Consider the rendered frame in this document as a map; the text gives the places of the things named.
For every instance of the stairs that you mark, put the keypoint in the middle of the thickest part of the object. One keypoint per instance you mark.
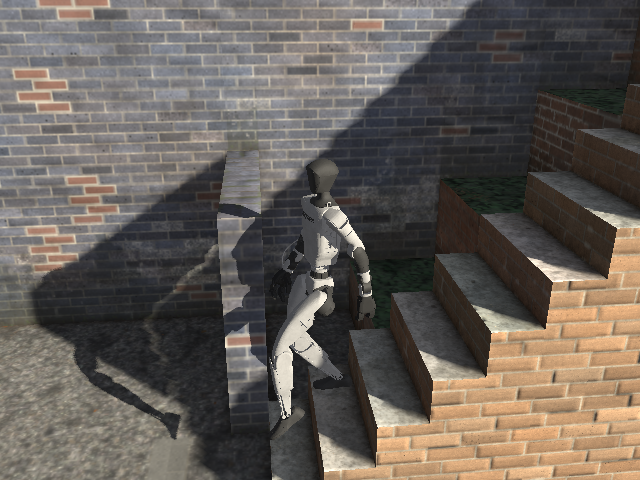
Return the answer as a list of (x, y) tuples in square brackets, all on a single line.
[(522, 363)]

